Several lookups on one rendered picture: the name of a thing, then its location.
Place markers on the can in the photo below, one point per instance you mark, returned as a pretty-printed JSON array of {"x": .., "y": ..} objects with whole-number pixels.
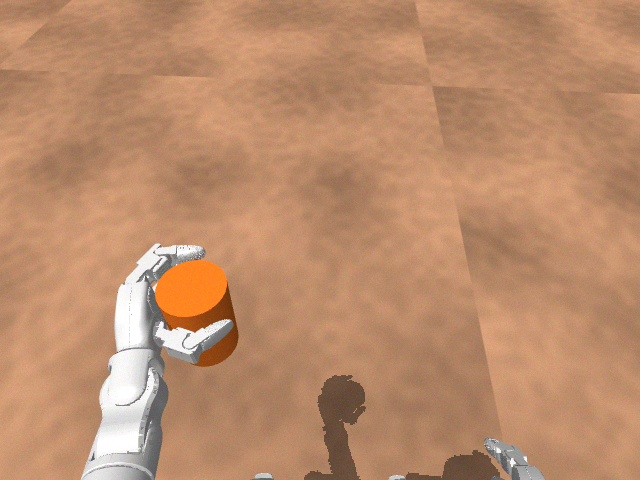
[{"x": 193, "y": 295}]

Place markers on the left robot hand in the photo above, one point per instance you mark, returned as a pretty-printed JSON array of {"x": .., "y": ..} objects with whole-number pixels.
[{"x": 138, "y": 319}]

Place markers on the right robot hand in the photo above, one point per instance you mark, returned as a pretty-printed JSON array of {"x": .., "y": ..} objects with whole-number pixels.
[{"x": 513, "y": 461}]

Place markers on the left robot arm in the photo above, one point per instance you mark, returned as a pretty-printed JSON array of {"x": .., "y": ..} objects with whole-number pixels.
[{"x": 132, "y": 399}]

